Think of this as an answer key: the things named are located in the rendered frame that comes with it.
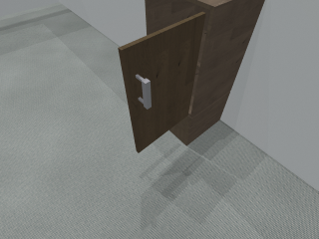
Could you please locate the handle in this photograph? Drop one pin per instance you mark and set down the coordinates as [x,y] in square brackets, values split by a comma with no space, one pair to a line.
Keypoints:
[147,93]

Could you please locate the cupboard door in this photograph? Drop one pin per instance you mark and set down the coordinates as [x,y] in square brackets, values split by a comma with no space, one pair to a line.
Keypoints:
[168,58]

